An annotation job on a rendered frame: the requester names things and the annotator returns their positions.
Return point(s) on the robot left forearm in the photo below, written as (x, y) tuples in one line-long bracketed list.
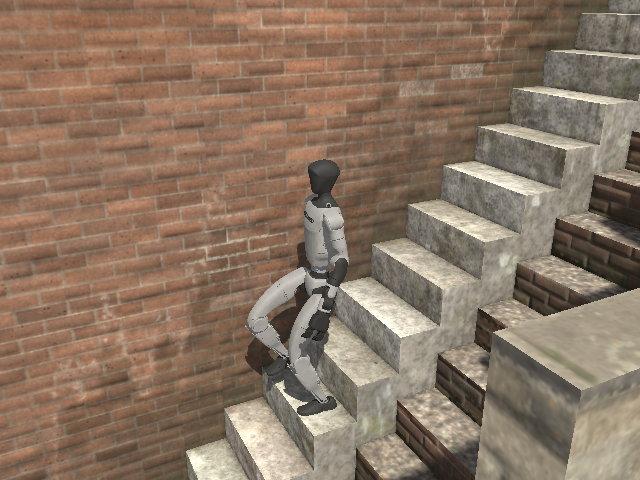
[(329, 292)]

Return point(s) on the robot left hand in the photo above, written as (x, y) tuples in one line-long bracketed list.
[(320, 322)]

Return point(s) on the left robot upper arm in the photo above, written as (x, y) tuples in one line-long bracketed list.
[(334, 225)]

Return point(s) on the right robot thigh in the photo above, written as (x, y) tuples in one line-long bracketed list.
[(279, 293)]

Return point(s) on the robot right shin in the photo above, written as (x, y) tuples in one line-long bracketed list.
[(270, 338)]

